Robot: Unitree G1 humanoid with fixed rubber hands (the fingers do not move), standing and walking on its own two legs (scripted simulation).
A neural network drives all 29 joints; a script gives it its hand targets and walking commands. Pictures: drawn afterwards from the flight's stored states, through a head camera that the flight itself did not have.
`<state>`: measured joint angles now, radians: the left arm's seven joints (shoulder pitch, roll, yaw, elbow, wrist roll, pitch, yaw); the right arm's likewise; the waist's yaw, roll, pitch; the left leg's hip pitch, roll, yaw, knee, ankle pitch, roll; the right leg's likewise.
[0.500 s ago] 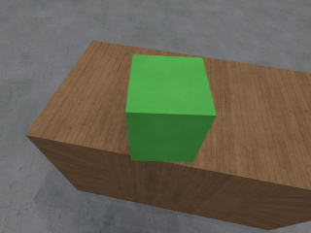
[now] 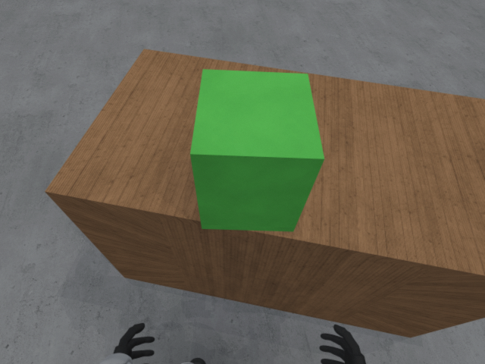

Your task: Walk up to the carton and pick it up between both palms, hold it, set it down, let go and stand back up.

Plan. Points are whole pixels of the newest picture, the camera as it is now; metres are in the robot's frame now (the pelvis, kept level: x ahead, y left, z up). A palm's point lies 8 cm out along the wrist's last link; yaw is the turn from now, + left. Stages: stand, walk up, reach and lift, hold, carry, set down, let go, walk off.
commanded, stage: reach and lift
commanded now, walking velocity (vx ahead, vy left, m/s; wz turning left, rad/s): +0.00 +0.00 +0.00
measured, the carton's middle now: (251, 156) +0.50 +0.02 +0.00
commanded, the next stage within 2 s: none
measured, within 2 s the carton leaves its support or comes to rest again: neither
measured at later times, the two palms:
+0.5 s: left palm (114, 363) +0.14 +0.21 -0.08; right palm out of the picture +0.13 -0.18 -0.08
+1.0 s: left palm (118, 330) +0.18 +0.21 -0.06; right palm (370, 349) +0.18 -0.18 -0.06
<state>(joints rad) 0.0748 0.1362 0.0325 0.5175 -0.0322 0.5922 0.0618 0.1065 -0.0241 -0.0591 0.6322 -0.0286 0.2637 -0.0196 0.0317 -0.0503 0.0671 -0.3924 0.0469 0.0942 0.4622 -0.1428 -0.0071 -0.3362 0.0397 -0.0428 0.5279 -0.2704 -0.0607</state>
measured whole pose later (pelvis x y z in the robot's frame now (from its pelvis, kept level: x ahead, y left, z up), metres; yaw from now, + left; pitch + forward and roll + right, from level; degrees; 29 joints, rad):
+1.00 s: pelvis +0.03 +0.03 +0.01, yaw -2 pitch +1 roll +0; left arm 0.29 0.12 -0.11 0.43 -0.09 0.00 0.15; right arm 0.30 -0.15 -0.02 0.53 0.08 -0.13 0.09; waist 0.06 -0.03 -0.03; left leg -0.23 0.03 0.14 0.39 -0.18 0.01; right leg -0.17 0.03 0.01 0.42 -0.26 -0.03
